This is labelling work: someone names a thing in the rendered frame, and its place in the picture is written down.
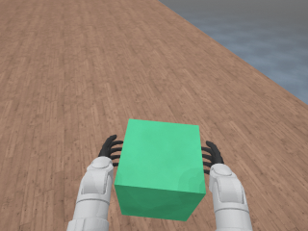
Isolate robot right forearm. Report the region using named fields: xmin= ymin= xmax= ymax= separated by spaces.
xmin=209 ymin=164 xmax=253 ymax=231

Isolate right robot hand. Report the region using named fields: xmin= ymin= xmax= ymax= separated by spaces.
xmin=201 ymin=141 xmax=224 ymax=175

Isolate robot left forearm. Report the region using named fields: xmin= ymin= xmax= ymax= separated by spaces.
xmin=66 ymin=156 xmax=114 ymax=231

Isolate carton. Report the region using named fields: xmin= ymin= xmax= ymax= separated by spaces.
xmin=114 ymin=118 xmax=206 ymax=221

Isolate left robot hand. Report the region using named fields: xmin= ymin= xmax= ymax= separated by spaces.
xmin=98 ymin=135 xmax=123 ymax=167

